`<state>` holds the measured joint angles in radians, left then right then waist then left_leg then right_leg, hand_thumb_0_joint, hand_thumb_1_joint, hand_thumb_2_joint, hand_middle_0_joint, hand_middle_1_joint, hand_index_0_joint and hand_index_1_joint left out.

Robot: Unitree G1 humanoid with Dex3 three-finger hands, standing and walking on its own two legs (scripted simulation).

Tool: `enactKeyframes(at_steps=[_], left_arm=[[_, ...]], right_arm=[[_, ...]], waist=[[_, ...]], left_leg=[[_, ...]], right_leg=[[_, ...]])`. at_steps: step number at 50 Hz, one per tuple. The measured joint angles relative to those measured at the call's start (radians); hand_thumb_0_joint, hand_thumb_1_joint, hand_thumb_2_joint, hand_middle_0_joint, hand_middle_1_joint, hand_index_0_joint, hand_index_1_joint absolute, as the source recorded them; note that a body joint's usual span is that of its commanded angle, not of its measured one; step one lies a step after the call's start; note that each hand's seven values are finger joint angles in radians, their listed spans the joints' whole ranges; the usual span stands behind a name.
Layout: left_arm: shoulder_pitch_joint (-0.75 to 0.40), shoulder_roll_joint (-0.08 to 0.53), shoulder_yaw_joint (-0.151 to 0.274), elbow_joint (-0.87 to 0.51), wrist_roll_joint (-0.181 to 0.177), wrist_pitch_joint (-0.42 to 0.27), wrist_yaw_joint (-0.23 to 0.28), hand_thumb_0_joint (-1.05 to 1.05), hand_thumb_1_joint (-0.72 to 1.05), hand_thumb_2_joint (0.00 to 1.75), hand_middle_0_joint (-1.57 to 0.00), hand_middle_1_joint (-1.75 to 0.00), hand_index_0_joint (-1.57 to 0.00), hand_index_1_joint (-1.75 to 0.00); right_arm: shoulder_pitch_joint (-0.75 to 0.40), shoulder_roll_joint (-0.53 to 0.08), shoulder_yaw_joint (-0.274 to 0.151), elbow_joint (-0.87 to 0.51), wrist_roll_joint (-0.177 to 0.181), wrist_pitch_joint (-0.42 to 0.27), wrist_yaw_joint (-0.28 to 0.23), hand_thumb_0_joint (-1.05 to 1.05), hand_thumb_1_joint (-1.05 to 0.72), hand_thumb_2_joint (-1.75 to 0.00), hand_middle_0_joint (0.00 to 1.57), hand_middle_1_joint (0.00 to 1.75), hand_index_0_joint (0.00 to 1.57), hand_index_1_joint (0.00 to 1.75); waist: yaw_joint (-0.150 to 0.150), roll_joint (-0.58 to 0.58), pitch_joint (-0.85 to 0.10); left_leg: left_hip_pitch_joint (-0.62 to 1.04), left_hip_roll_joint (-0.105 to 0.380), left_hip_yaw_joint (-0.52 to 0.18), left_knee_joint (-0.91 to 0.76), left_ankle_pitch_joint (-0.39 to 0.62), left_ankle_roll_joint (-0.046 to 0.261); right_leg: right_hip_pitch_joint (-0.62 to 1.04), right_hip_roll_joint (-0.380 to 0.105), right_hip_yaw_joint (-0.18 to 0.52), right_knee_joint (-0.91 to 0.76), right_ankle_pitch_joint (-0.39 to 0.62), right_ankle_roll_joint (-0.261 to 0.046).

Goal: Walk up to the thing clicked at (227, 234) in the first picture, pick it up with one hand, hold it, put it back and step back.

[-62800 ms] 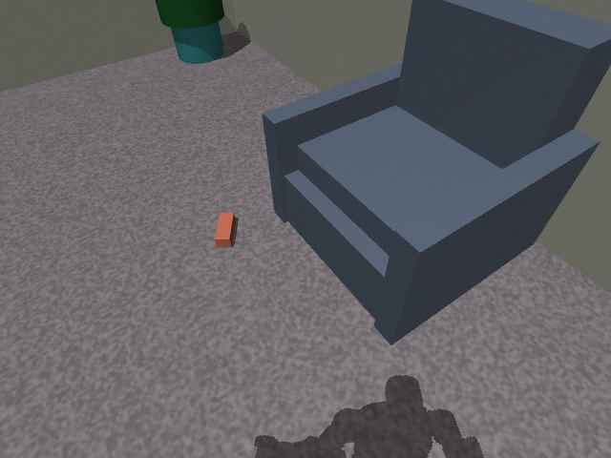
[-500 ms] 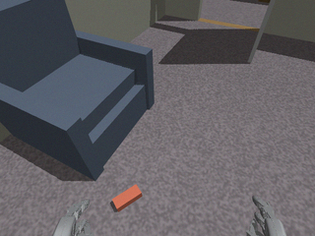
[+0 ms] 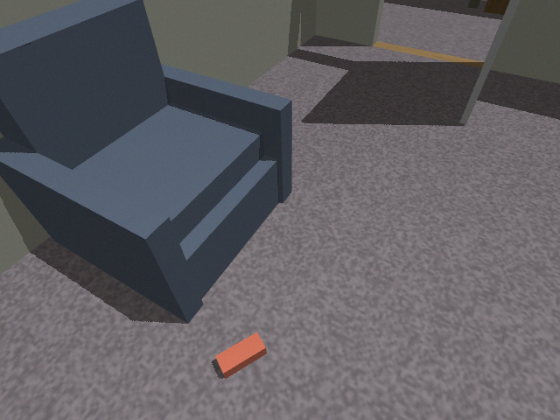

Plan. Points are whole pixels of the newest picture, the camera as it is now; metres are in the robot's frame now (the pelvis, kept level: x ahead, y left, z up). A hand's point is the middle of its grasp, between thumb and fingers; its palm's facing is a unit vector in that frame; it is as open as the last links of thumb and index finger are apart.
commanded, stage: stand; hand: left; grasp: from above
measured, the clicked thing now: (241, 354) +0.48 +0.20 -0.74
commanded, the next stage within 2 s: step back in 2.00 s
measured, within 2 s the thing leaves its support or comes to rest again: neither
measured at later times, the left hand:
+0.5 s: hand out of the picture +0.03 +0.24 -0.14, palm faces +0.02 -0.94 -0.34, open 7.4 cm
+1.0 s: hand out of the picture +0.05 +0.23 -0.14, palm faces +0.00 -0.94 -0.33, open 7.4 cm
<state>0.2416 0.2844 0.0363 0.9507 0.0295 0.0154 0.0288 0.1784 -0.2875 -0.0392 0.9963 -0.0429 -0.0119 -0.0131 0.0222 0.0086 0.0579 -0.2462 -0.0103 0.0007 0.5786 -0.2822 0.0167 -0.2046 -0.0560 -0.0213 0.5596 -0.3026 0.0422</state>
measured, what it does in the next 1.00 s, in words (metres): stands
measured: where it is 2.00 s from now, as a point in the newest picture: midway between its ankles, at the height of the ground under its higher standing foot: outside the picture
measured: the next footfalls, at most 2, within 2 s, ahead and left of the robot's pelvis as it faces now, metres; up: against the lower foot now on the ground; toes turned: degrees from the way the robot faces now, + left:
none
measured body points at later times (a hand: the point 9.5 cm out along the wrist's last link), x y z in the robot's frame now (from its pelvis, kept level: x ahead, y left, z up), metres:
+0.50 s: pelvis -0.01 -0.01 +0.01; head -0.02 -0.02 +0.46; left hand +0.03 +0.28 -0.12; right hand +0.05 -0.30 -0.13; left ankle +0.02 +0.11 -0.73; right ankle +0.00 -0.15 -0.73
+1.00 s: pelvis +0.00 -0.01 +0.02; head +0.00 -0.02 +0.47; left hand +0.05 +0.28 -0.12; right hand +0.06 -0.30 -0.13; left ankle +0.02 +0.11 -0.73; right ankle +0.00 -0.15 -0.73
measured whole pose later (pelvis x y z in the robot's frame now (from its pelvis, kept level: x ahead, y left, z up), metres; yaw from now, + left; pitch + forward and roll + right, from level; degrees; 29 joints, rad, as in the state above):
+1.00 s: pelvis +0.00 -0.01 +0.02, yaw +0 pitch -4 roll +0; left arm 0.14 0.30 0.02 1.15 0.01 -0.01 0.01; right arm 0.13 -0.32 -0.01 1.15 -0.02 -0.01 0.00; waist 0.00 0.02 0.07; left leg -0.12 0.01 0.00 0.34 -0.16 0.00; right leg -0.09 -0.04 -0.03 0.34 -0.19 0.03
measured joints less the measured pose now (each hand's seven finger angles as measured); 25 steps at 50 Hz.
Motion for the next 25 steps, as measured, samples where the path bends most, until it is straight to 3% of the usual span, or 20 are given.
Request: enactKeyframes(at_steps=[11,25], left_arm=[[-0.049,0.003,-0.008,0.111,-0.001,-0.01,-0.002,0.01,0.9,0.9,-0.2,-0.3,-0.2,-0.3],[-0.071,0.019,-0.007,0.177,-0.004,-0.02,-0.009,0.01,0.9,0.9,-0.2,-0.3,-0.2,-0.3]], right_arm=[[-0.032,0.002,0.005,0.078,0.012,0.005,0.0,0.0,-0.91,-0.9,0.2,0.3,0.2,0.3],[-0.032,-0.026,0.003,0.133,0.016,0.01,0.008,0.0,-0.91,-0.9,0.2,0.3,0.2,0.3]], waist=[[-0.005,0.005,0.005],[-0.015,0.01,0.009]], left_leg=[[0.093,-0.005,0.001,-0.144,0.082,-0.003],[0.119,0.007,-0.006,-0.208,0.126,-0.015]], right_leg=[[0.084,-0.004,-0.002,-0.126,0.073,0.0],[0.11,0.01,-0.008,-0.187,0.115,-0.01]])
